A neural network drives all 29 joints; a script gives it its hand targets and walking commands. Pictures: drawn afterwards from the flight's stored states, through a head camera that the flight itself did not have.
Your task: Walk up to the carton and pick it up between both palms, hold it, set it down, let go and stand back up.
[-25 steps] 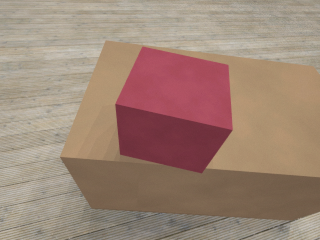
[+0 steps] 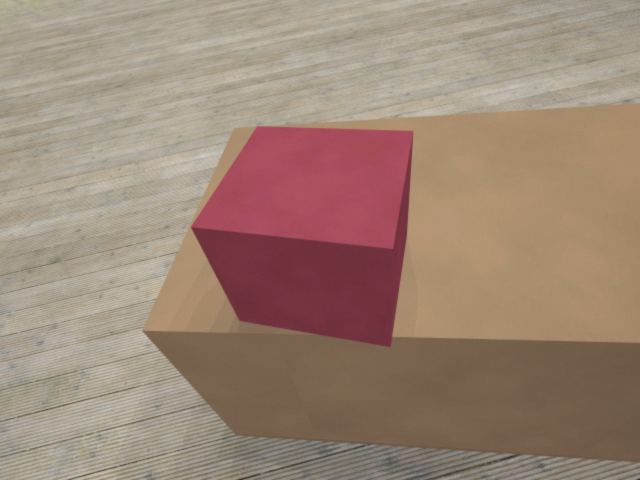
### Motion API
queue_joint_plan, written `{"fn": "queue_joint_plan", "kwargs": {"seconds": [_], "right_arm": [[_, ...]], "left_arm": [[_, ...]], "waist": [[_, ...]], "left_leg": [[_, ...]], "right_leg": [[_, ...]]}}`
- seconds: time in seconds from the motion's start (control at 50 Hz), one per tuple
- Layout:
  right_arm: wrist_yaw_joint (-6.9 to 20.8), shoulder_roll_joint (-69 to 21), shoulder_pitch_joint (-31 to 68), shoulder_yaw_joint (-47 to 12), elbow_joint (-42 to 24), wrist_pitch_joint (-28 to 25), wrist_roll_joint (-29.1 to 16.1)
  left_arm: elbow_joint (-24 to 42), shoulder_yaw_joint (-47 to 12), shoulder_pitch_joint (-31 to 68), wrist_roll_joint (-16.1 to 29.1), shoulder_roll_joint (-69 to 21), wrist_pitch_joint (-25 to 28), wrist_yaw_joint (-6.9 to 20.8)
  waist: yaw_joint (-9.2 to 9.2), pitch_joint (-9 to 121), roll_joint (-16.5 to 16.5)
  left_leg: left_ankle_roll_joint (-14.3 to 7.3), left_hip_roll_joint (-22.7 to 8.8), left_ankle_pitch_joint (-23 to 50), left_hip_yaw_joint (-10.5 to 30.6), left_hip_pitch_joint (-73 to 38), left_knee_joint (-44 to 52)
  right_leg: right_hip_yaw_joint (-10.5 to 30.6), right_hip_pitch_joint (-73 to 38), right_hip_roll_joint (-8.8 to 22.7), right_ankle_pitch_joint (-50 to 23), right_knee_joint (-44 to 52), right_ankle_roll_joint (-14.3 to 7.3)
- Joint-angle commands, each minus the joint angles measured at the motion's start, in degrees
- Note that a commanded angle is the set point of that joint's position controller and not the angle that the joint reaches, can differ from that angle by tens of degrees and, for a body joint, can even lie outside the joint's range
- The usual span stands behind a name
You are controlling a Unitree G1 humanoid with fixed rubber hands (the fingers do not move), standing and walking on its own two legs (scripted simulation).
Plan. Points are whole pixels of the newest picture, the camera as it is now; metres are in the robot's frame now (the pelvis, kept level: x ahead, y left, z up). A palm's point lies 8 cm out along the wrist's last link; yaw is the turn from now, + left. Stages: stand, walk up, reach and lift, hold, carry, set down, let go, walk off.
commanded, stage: walk up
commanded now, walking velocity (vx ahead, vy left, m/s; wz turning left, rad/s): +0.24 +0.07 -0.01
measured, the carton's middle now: (320, 231) +0.52 +0.04 -0.01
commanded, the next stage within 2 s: none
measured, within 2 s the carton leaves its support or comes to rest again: neither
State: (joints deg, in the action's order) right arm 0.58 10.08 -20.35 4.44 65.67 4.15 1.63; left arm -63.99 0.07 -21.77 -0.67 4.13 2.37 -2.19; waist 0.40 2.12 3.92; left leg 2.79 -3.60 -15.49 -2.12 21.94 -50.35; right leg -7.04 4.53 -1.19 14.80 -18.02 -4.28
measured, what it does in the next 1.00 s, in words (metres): steps on the spot: left foot, then right foot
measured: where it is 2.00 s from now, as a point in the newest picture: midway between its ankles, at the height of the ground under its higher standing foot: outside the picture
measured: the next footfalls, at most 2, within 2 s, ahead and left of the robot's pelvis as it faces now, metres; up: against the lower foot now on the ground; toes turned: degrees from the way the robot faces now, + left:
left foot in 0.36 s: +0.19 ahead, +0.17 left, +0.00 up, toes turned +6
right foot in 0.92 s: +0.08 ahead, -0.08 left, +0.00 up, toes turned -6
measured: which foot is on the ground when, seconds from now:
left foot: up 0.00-0.34, down 0.36-0.92, up 0.94-1.00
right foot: down 0.00-0.42, up 0.44-0.90, down 0.92-1.00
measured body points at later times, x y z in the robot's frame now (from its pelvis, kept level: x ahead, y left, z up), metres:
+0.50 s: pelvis +0.11 +0.07 -0.02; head +0.14 +0.11 +0.43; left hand +0.02 +0.25 -0.19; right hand +0.21 -0.13 -0.16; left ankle +0.15 +0.16 -0.75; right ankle -0.02 -0.05 -0.71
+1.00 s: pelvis +0.05 +0.02 -0.03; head +0.09 -0.03 +0.41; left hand +0.13 +0.26 -0.16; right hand +0.09 -0.24 -0.21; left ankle +0.13 +0.15 -0.72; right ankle +0.04 -0.08 -0.75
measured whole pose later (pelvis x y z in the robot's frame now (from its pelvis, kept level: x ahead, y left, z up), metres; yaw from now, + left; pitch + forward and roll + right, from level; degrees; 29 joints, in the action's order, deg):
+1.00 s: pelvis +0.05 +0.02 -0.03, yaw -2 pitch -2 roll +2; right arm -2.7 14.6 -9.0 5.7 56.8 4.9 2.3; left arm -56.3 2.5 -8.3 -1.5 7.6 -1.4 -2.0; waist -1.7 -8.0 5.1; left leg 0.3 -1.7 -27.4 -3.6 28.1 -48.7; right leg -2.6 16.9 2.5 23.0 -41.4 -1.3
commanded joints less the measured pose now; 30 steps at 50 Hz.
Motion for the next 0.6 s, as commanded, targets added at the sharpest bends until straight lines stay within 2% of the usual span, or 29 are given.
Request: {"fn": "queue_joint_plan", "kwargs": {"seconds": [0.0,0.02,0.04,0.06,0.1,0.12,0.14,0.16,0.18,0.2,0.22,0.24,0.26,0.28,0.3,0.32,0.34,0.36,0.38,0.4,0.42,0.44,0.46,0.48,0.5,0.52,0.54,0.56,0.58], "right_arm": [[0.2,2.4,6.5,0.1,-4.8,-4.0,-0.2],[0.0,2.6,7.8,0.3,-5.0,-4.0,-0.5],[-0.1,2.8,8.4,0.3,-5.2,-4.0,-0.6],[0.0,1.9,7.4,0.1,-4.6,-3.8,-0.5],[0.0,0.4,9.2,-0.7,-5.3,-3.7,-0.7],[0.0,1.0,10.6,-0.6,-5.8,-3.6,-0.8],[0.0,1.0,11.8,-0.9,-6.3,-3.6,-0.8],[-0.2,1.6,13.2,-0.9,-7.1,-3.5,-1.1],[-0.2,0.2,14.7,-1.5,-7.8,-3.9,-1.0],[-0.7,-1.5,15.1,-2.0,-8.0,-3.8,-1.9],[-1.2,-0.3,14.2,-1.9,-7.9,-4.0,-2.1],[-1.5,0.4,12.1,-1.9,-7.4,-4.3,-2.1],[-1.8,1.1,9.9,-1.8,-6.5,-4.6,-2.1],[-2.0,1.3,7.1,-1.8,-5.4,-4.7,-2.1],[-2.3,3.4,2.0,-1.3,-3.9,-5.1,-1.7],[-2.8,6.7,-2.5,-0.4,-2.6,-5.7,-1.2],[-3.1,9.9,-5.5,0.3,-2.9,-6.2,-0.7],[-3.0,9.6,-4.2,-0.1,-3.5,-6.1,-1.5],[-3.0,7.9,-0.9,-0.7,-4.3,-5.3,-2.1],[-2.9,5.2,3.9,-1.5,-4.8,-5.1,-1.4],[-2.8,3.1,6.2,-2.1,-5.0,-5.0,-1.3],[-3.3,2.1,6.9,-2.6,-4.8,-5.0,-0.9],[-3.8,2.2,7.8,-2.9,-4.5,-5.0,-0.7],[-4.0,1.9,9.5,-3.1,-4.6,-5.1,-0.8],[-3.8,3.0,10.7,-2.6,-5.4,-5.3,-0.5],[-3.7,2.8,10.8,-2.3,-6.1,-5.6,-0.5],[-3.8,5.4,9.3,-1.9,-6.7,-5.6,-0.7],[-4.1,5.1,7.7,-1.5,-7.2,-5.7,-0.7],[-4.2,5.7,7.3,-1.1,-6.9,-5.7,-0.8]], "left_arm": [[-1.0,1.7,-9.8,-0.3,7.2,2.8,-0.3],[-1.5,1.8,-12.3,-0.8,7.0,3.0,-0.3],[-2.2,2.0,-13.2,-1.0,6.8,3.4,-0.3],[-2.3,2.2,-13.8,-1.2,7.7,3.5,-0.1],[-2.4,1.4,-13.3,-1.5,6.0,3.6,-0.1],[-2.7,1.6,-14.3,-1.5,6.5,3.6,0.2],[-2.2,1.5,-14.2,-1.6,6.3,3.8,0.2],[-2.7,1.3,-16.1,-1.8,5.8,3.9,0.2],[-4.0,1.0,-16.4,-1.4,5.1,3.9,0.3],[-3.0,-0.3,-11.5,-1.3,4.0,3.4,0.0],[-2.7,0.0,-11.1,-1.1,5.7,3.2,0.1],[-3.0,0.3,-10.8,-1.4,7.4,3.0,0.2],[-2.9,0.5,-10.9,-1.4,7.6,2.8,0.2],[-2.8,0.4,-10.6,-1.5,8.5,2.5,0.3],[-2.6,0.5,-10.1,-1.2,8.6,2.2,0.2],[-2.3,0.2,-10.9,-0.4,7.1,2.3,0.1],[-2.4,-0.5,-14.6,1.0,3.6,2.0,-0.4],[-3.1,-0.8,-19.1,2.2,0.5,0.5,-0.8],[-3.0,0.1,-18.3,1.8,2.5,-0.9,-0.8],[-2.3,0.9,-13.2,0.7,5.8,-1.7,-0.6],[-0.7,1.2,-7.8,-0.3,6.4,-2.1,-0.1],[-0.8,1.4,-6.8,-1.0,6.1,-2.4,0.5],[-1.4,1.1,-8.2,-0.9,4.8,-2.8,0.7],[-2.3,0.4,-9.9,-0.9,2.8,-3.2,0.5],[-3.3,0.1,-12.2,-0.4,1.4,-3.6,0.3],[-3.5,0.5,-12.5,-0.5,1.9,-4.1,-0.2],[-2.3,1.8,-9.2,-0.8,5.5,-4.6,-0.7],[-0.1,2.7,-5.3,-0.3,7.5,-4.8,-1.1],[0.8,2.9,-3.1,0.1,6.7,-4.9,-1.1]], "waist": [[2.55,-8.0,-11.8],[3.45,-6.0,-12.1],[3.44,-6.9,-12.0],[2.94,-8.4,-13.8],[1.96,-9.6,-13.2],[2.97,-10.1,-15.1],[3.28,-9.8,-15.6],[3.87,-10.2,-14.8],[3.17,-10.9,-17.1],[0.86,-12.2,-17.0],[0.50,-10.3,-19.7],[0.64,-9.3,-21.5],[0.21,-9.5,-19.1],[-1.33,-7.0,-16.8],[-4.16,-4.4,-14.9],[-5.21,-0.2,-10.9],[-5.12,6.6,-3.4],[-3.47,12.0,5.0],[-3.30,12.1,11.5],[-2.62,4.8,12.1],[-2.28,0.5,12.3],[-1.18,-1.0,11.2],[-0.18,-3.2,10.9],[0.86,-4.2,8.2],[1.98,-3.5,8.5],[2.06,-3.6,7.8],[0.30,-3.7,4.5],[-0.14,-4.6,3.2],[-0.05,-2.4,5.5]], "left_leg": [[0.9,-3.8,2.8,2.1,18.8,-0.6],[1.3,-3.2,1.4,1.2,18.0,-1.0],[1.7,-2.5,1.3,0.4,17.7,0.0],[1.5,-2.4,0.6,0.0,18.0,-1.2],[0.9,-1.9,1.8,-0.8,13.7,1.4],[1.1,-1.8,1.4,-1.7,15.6,1.5],[1.0,-1.4,3.3,-1.9,15.7,2.6],[1.2,-1.5,3.2,-1.9,14.6,3.6],[0.7,-1.5,2.8,-2.3,11.7,7.1],[0.2,0.9,1.3,-2.4,5.3,12.3],[-0.5,3.4,0.2,-4.4,2.1,14.7],[-0.9,4.9,1.4,-5.8,0.2,15.6],[-1.0,5.0,3.1,-6.2,-1.8,18.9],[-2.0,5.9,9.3,-6.9,-7.1,22.0],[-2.8,3.4,20.0,-4.6,-16.1,26.0],[-3.7,-3.7,37.9,0.9,-28.2,23.9],[-8.0,-16.6,61.0,10.0,-39.2,19.0],[-14.5,-24.3,65.4,15.3,-35.6,21.8],[-19.0,-23.4,48.7,18.3,-26.7,26.3],[-17.5,-19.7,35.1,17.3,-16.9,31.9],[-14.4,-14.8,32.1,13.4,-10.7,34.8],[-12.8,-12.4,32.8,11.0,-9.7,34.6],[-11.3,-11.0,33.7,7.3,-10.0,33.4],[-11.5,-10.9,32.2,6.5,-9.7,33.2],[-10.9,-10.7,30.3,5.2,-11.3,32.6],[-10.9,-12.2,30.6,5.7,-13.2,32.4],[-12.0,-16.3,38.3,9.4,-14.6,30.8],[-12.9,-18.5,52.9,9.5,-13.6,28.9],[-14.9,-20.1,62.2,9.0,-13.2,27.2]], "right_leg": [[18.5,-9.9,19.6,-13.2,9.4,1.7],[19.0,-11.9,19.6,-16.1,8.8,1.3],[18.6,-10.9,19.2,-22.6,7.6,1.4],[17.8,-8.0,19.8,-22.9,7.3,0.5],[12.6,-3.6,16.3,-27.4,5.5,-0.6],[12.8,-4.2,16.8,-23.6,6.1,-1.0],[11.4,-5.1,16.4,-30.3,4.6,-0.9],[13.5,-3.8,17.0,-34.3,3.5,-0.6],[10.4,-1.0,14.8,-35.6,2.7,-0.7],[7.6,2.2,12.0,-54.2,0.2,-0.7],[6.2,2.1,9.7,-59.5,-2.2,-1.3],[5.2,1.4,9.4,-60.4,-4.0,-1.8],[4.8,2.1,9.6,-58.5,-5.6,-2.1],[3.9,2.1,8.9,-54.3,-9.2,-1.1],[4.7,6.2,8.7,-47.0,-12.8,0.3],[5.1,14.4,7.7,-30.4,-16.3,2.3],[3.5,21.8,5.5,-3.3,-23.4,4.7],[3.2,17.0,3.1,20.7,-30.2,4.9],[4.4,11.7,4.1,23.4,-32.6,4.5],[6.0,9.5,4.4,22.4,-31.9,4.1],[6.4,7.8,4.2,22.3,-30.1,3.6],[6.4,7.9,3.9,21.1,-29.1,3.5],[6.3,9.1,4.2,19.7,-27.8,4.0],[6.1,10.0,4.1,18.7,-28.0,3.9],[5.7,10.5,4.1,18.0,-27.3,4.2],[5.7,12.7,4.0,16.9,-29.2,4.6],[5.9,16.3,3.9,17.4,-33.6,5.8],[6.9,17.2,4.3,18.1,-36.8,6.8],[7.1,17.3,4.3,19.1,-38.8,7.2]]}}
